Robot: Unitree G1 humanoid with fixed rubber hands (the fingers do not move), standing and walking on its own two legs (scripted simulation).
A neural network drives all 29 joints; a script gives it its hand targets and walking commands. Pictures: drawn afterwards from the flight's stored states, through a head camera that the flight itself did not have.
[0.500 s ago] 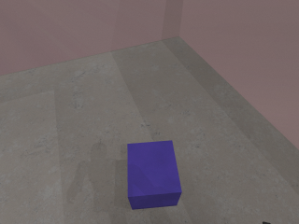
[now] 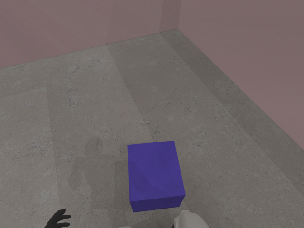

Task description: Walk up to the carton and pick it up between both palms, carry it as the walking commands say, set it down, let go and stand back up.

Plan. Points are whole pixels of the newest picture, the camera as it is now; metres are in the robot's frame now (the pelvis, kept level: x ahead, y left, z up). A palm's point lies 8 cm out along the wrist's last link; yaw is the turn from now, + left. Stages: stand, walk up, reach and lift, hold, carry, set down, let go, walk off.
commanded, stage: walk up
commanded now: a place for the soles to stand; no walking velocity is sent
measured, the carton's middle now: (153, 176) +0.45 -0.01 -0.61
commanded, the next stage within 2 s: none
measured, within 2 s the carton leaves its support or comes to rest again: neither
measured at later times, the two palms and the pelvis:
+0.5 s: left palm out of the picture +0.11 +0.27 -0.08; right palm (276, 225) +0.14 -0.30 -0.08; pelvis +0.02 -0.02 +0.04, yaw +2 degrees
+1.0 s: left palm out of the picture +0.10 +0.25 -0.07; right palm out of the picture +0.10 -0.32 -0.09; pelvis +0.02 -0.04 +0.04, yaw +4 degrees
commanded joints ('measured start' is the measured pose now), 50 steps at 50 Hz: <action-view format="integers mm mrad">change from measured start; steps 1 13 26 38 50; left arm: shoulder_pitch -46 -83 -93 -81 -75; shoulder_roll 245 217 207 192 213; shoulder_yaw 54 29 21 25 67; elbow -29 49 93 99 71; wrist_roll -5 -5 -1 4 16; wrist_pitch -34 -42 -47 -54 -9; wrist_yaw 3 -1 -3 -4 -17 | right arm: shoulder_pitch -78 -110 -147 -115 -35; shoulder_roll -283 -221 -217 -201 -246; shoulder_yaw -56 -29 -24 -21 -38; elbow -56 -5 39 56 37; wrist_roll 3 17 10 2 6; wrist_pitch -35 -28 -29 -28 -48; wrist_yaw -20 -18 -14 -10 -32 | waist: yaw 32 23 24 26 21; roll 17 38 -18 -35 -36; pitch -160 -262 -249 -228 -200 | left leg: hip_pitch -99 61 123 126 46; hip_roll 196 138 139 124 153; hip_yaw -278 -156 -147 -154 -197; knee -362 -435 -515 -557 -544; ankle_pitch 357 384 434 366 382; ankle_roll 29 -7 -21 -29 -13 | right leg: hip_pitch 197 293 329 333 350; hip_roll -35 -108 -130 -132 -96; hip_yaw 100 102 89 100 58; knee -186 -318 -420 -499 -440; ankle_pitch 151 292 313 170 127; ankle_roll -44 -60 -33 -26 -36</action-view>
